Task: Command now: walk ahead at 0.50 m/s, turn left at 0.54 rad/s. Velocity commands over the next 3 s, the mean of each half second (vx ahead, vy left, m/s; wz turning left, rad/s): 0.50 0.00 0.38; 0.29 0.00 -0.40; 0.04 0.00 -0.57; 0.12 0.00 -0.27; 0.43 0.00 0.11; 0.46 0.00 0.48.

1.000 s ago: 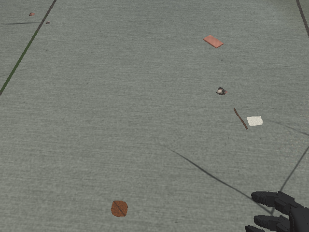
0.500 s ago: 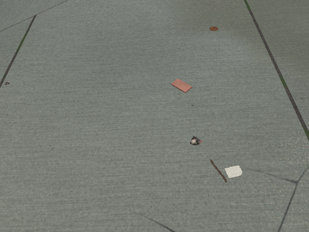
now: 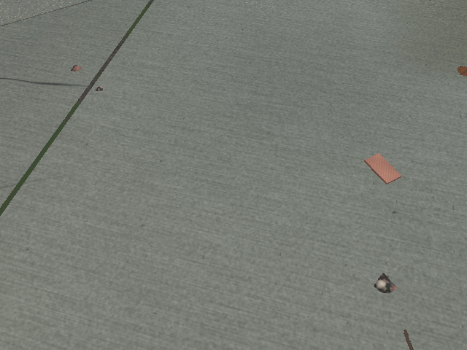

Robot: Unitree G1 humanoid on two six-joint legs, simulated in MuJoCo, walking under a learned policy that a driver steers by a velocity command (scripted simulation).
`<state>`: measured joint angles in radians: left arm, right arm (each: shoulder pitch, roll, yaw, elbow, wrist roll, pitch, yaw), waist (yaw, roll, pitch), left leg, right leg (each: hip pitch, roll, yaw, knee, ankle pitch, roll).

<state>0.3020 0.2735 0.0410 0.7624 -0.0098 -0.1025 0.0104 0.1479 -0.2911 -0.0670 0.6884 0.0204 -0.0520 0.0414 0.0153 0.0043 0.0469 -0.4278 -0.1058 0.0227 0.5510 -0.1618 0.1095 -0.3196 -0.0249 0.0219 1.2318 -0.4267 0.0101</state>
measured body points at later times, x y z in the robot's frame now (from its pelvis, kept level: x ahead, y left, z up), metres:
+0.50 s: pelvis +0.29 -0.04 +0.01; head +0.31 -0.05 +0.46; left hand +0.37 +0.24 -0.08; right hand +0.45 -0.29 -0.10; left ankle +0.19 +0.06 -0.64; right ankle +0.36 -0.13 -0.72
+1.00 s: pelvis +0.47 +0.02 +0.01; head +0.51 +0.03 +0.46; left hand +0.60 +0.31 -0.10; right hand +0.63 -0.25 -0.07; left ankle +0.54 +0.13 -0.72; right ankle +0.45 -0.12 -0.65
